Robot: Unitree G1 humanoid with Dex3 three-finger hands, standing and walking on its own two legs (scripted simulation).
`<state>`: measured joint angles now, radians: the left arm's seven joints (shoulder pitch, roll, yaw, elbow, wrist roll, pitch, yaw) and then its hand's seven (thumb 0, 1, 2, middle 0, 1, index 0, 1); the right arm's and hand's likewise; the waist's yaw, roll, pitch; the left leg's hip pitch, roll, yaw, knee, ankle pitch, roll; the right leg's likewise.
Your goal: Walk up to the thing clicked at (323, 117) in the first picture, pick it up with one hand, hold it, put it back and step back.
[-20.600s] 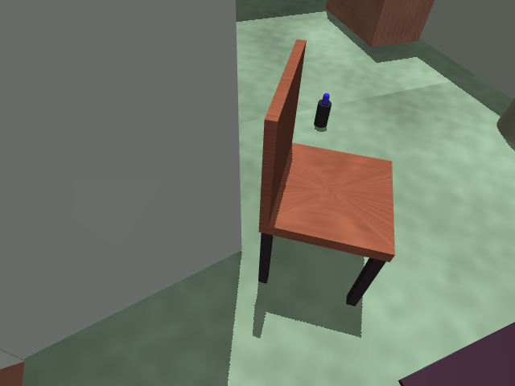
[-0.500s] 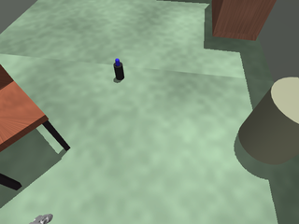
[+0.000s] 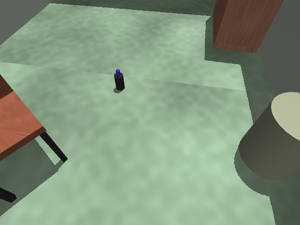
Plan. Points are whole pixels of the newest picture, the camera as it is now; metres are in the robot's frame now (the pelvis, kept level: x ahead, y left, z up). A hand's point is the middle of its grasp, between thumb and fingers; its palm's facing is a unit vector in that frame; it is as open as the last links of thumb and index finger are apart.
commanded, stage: stand
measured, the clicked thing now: (119, 79) +1.36 +0.31 -0.69
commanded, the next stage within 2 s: none
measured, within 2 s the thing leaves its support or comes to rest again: neither
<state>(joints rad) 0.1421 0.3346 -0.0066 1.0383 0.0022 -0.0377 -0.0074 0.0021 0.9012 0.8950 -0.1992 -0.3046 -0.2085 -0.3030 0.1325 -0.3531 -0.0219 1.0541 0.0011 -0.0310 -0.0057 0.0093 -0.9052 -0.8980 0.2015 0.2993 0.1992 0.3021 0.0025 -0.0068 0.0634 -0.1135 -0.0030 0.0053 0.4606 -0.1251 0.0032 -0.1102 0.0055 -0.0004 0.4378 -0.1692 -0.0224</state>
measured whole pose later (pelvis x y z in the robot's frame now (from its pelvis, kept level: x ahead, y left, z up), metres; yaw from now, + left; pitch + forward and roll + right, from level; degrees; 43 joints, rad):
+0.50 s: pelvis +0.01 +0.01 +0.00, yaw -1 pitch +0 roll +0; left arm 0.20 0.32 0.03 1.09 0.01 -0.04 0.01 0.00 0.90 0.90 -0.20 -0.30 -0.21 -0.30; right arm 0.09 -0.32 -0.03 1.07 0.00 -0.03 -0.02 0.01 -0.91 -0.90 0.20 0.30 0.20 0.30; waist 0.03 -0.01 0.05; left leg -0.06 0.01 0.02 0.40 -0.12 0.00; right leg -0.04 0.02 0.01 0.32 -0.13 0.00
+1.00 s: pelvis +0.01 +0.02 +0.01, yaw -1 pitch +0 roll +1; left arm 0.20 0.30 0.02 1.10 0.01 -0.04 0.01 0.00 0.90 0.90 -0.20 -0.30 -0.21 -0.30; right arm 0.19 -0.29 -0.03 1.13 0.00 -0.03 -0.02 0.01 -0.90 -0.90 0.20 0.30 0.20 0.30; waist 0.00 -0.01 0.03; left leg -0.04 -0.01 0.03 0.36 -0.11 0.02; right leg -0.03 0.00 0.02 0.31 -0.12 0.01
